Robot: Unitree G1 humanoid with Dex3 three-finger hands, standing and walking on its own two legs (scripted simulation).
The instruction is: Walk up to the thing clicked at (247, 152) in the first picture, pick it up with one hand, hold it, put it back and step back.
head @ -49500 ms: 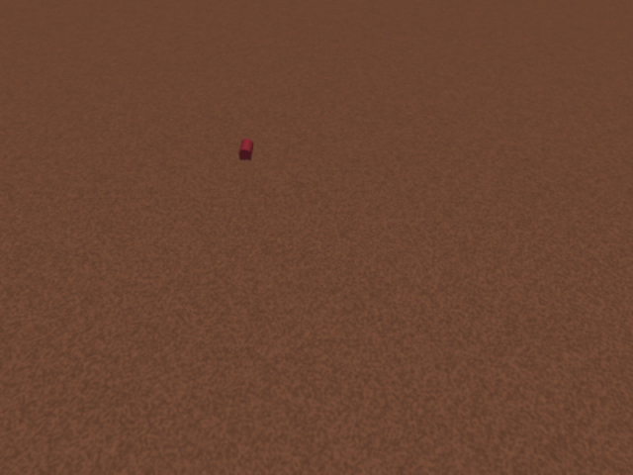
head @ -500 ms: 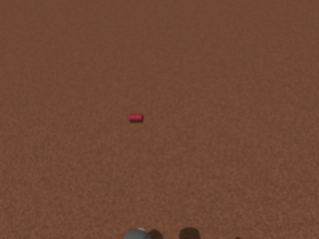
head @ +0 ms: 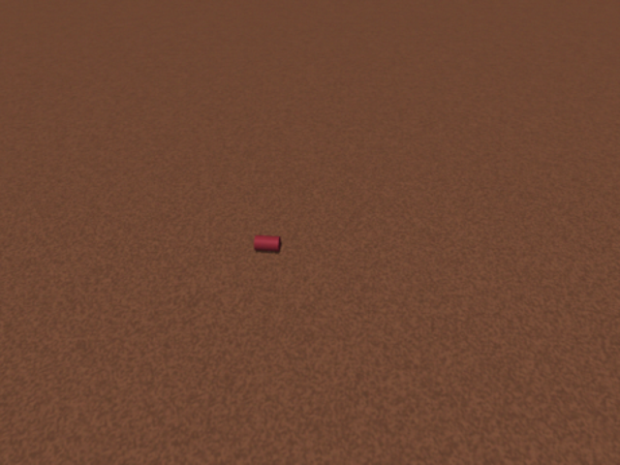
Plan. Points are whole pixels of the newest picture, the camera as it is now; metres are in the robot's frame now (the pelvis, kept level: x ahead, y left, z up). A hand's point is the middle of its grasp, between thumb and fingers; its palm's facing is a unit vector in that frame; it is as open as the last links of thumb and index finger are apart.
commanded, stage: step back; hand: left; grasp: from above
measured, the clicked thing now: (267, 243) +1.15 +0.21 -0.73
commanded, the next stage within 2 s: stand in 0.54 s
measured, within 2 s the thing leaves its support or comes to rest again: neither
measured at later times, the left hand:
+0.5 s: hand out of the picture +0.12 +0.30 -0.15, palm faces +0.01 -0.92 -0.38, open 7.4 cm
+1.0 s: hand out of the picture +0.13 +0.28 -0.13, palm faces -0.03 -0.94 -0.34, open 7.4 cm
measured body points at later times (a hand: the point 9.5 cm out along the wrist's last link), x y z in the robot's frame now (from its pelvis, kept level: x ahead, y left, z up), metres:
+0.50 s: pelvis +0.04 +0.03 +0.00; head +0.07 +0.03 +0.45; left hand +0.12 +0.35 -0.12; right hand +0.16 -0.25 -0.13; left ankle +0.08 +0.16 -0.72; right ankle +0.02 -0.10 -0.72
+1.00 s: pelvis +0.04 +0.03 +0.02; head +0.05 +0.02 +0.47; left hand +0.13 +0.33 -0.11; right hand +0.12 -0.28 -0.11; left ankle +0.08 +0.16 -0.72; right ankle +0.02 -0.10 -0.72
